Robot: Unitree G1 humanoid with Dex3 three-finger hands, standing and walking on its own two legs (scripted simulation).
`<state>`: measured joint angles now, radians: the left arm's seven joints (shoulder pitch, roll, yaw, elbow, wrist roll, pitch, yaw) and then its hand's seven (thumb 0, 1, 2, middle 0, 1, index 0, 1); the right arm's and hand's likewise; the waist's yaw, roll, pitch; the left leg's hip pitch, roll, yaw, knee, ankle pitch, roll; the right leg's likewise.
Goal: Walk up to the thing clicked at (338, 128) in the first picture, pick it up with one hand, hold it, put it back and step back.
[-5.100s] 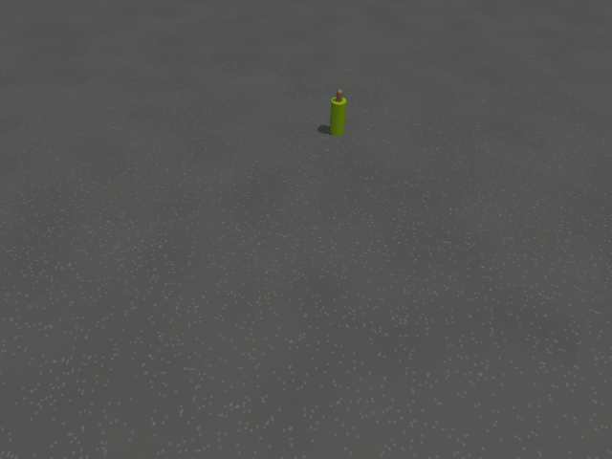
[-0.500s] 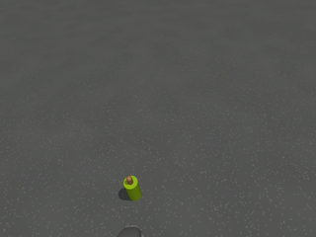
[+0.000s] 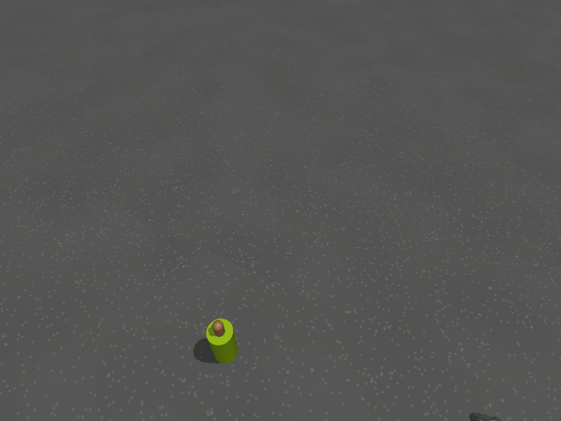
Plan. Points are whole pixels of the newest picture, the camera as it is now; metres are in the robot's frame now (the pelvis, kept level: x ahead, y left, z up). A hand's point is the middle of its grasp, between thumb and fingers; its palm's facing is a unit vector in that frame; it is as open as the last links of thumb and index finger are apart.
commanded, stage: walk up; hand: left
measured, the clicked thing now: (222, 338) +0.45 +0.20 -0.63
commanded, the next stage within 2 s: stand in 1.30 s
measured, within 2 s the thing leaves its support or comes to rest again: neither
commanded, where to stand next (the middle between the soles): +0.09 -0.02 m, yaw +0 degrees
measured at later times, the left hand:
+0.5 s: hand out of the picture +0.12 +0.24 -0.13, palm faces -0.04 -0.94 -0.33, open 7.4 cm
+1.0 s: hand out of the picture +0.12 +0.25 -0.13, palm faces -0.02 -0.94 -0.35, open 7.4 cm
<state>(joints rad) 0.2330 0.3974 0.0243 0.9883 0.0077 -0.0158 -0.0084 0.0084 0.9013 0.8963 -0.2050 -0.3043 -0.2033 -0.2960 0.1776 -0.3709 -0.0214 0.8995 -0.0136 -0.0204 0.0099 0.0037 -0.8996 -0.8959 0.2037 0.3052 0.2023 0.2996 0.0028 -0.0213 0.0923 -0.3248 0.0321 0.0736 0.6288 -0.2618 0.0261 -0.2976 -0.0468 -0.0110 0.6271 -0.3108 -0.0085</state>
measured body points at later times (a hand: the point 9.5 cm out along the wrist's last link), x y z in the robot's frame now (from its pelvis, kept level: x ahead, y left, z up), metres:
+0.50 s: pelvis +0.02 -0.01 +0.02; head +0.03 -0.01 +0.47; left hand +0.12 +0.29 -0.11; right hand +0.09 -0.32 -0.11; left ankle +0.05 +0.11 -0.72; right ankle +0.03 -0.14 -0.72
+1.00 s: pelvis +0.05 -0.01 +0.02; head +0.05 -0.01 +0.47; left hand +0.12 +0.29 -0.11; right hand +0.13 -0.31 -0.11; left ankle +0.05 +0.11 -0.72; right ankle +0.03 -0.14 -0.72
